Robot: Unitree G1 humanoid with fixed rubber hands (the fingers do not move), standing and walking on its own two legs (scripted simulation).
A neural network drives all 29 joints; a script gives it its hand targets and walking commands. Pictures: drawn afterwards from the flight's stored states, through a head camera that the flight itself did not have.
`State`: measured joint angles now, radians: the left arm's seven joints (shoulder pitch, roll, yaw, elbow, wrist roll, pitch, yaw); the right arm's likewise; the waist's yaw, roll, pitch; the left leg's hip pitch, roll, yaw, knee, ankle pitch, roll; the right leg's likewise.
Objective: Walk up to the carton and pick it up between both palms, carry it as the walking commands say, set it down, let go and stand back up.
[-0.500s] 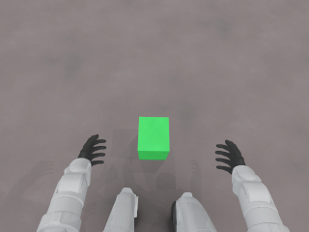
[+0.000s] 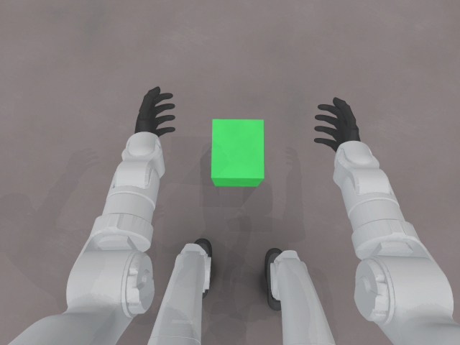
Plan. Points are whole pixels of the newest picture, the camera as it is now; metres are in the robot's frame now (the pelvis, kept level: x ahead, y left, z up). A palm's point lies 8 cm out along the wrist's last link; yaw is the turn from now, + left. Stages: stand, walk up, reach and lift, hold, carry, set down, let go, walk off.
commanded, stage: reach and lift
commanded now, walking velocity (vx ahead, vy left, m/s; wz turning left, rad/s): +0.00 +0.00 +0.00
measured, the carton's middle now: (236, 156) +0.51 +0.02 -0.56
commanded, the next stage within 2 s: none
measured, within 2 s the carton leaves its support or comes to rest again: neither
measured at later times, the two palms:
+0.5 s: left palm (158, 95) +0.52 +0.18 -0.13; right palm (335, 102) +0.53 -0.16 -0.13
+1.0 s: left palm (178, 129) +0.51 +0.17 -0.28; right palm (313, 135) +0.51 -0.16 -0.28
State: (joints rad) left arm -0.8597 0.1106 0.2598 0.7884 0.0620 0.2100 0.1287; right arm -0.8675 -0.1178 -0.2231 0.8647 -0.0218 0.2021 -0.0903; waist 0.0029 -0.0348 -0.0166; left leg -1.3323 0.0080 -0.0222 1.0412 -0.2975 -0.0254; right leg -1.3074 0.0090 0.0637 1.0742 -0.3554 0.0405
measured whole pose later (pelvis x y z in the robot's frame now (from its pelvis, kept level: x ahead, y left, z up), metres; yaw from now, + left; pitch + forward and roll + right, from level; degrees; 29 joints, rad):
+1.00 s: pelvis -0.01 +0.00 -0.12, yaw +0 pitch +52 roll -1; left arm -1.21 0.15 0.35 0.88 0.09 0.08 0.13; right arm -1.19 -0.18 -0.32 0.89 -0.05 0.08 -0.10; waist 0.01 0.00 -0.02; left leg -1.99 -0.01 -0.06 1.51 -0.42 -0.04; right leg -1.95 0.02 0.05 1.54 -0.49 0.05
